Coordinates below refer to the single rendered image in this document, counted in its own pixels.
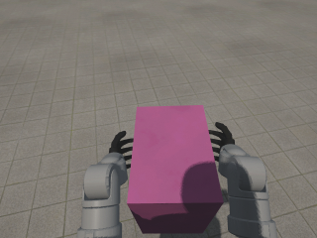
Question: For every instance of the robot right forearm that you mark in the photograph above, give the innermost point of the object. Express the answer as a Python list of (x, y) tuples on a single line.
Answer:
[(248, 190)]

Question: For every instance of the carton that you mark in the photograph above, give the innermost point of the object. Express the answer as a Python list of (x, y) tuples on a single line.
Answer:
[(174, 186)]

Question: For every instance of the left robot hand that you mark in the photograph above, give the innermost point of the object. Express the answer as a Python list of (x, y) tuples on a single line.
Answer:
[(116, 146)]

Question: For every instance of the robot left forearm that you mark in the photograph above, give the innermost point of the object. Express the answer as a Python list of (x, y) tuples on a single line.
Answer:
[(101, 195)]

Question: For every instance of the right robot hand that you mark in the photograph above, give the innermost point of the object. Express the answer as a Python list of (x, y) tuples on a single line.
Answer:
[(226, 138)]

